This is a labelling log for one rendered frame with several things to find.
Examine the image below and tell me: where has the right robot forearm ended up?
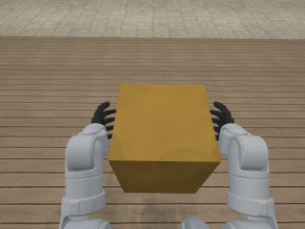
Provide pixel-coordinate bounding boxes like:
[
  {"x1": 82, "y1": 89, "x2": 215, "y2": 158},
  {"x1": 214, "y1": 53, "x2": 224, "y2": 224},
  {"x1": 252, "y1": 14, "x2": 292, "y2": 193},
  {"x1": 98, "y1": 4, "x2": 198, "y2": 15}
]
[{"x1": 218, "y1": 123, "x2": 278, "y2": 229}]

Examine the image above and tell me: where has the left robot hand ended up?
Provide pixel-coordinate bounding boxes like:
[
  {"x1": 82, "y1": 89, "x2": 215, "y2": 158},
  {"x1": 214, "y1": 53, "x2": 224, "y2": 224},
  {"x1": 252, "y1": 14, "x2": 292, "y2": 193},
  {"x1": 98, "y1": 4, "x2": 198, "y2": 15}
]
[{"x1": 91, "y1": 101, "x2": 116, "y2": 139}]

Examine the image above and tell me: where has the left robot forearm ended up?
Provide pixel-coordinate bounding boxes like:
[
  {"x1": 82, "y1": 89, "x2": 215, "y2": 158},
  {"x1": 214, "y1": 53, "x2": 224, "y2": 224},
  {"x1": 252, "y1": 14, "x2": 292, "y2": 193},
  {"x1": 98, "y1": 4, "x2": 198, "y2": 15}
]
[{"x1": 59, "y1": 123, "x2": 109, "y2": 229}]

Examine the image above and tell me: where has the carton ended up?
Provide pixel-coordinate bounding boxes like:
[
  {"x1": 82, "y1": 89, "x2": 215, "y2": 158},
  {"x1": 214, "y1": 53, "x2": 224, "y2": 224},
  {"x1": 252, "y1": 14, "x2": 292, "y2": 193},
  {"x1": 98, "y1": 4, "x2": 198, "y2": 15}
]
[{"x1": 108, "y1": 84, "x2": 221, "y2": 194}]

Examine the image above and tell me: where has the right robot thigh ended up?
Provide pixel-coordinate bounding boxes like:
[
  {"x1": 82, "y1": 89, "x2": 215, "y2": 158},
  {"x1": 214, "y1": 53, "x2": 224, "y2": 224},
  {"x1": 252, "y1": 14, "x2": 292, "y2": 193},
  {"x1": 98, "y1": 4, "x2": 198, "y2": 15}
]
[{"x1": 180, "y1": 218, "x2": 210, "y2": 229}]

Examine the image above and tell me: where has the right robot hand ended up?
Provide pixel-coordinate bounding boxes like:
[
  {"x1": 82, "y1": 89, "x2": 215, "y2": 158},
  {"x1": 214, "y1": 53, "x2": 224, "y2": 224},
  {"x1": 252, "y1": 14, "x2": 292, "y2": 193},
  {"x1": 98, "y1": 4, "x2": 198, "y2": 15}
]
[{"x1": 210, "y1": 101, "x2": 234, "y2": 141}]

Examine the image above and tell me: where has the left robot upper arm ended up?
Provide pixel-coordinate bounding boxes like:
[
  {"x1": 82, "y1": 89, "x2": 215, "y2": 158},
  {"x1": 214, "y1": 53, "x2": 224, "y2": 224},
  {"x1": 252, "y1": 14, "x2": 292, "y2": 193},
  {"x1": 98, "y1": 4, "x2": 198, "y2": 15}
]
[{"x1": 64, "y1": 219, "x2": 112, "y2": 229}]

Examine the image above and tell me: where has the right robot upper arm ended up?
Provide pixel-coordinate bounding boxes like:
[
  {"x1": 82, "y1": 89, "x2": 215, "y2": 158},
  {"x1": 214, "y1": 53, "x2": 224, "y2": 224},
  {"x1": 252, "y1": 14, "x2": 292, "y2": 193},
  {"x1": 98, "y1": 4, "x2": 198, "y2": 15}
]
[{"x1": 222, "y1": 219, "x2": 273, "y2": 229}]

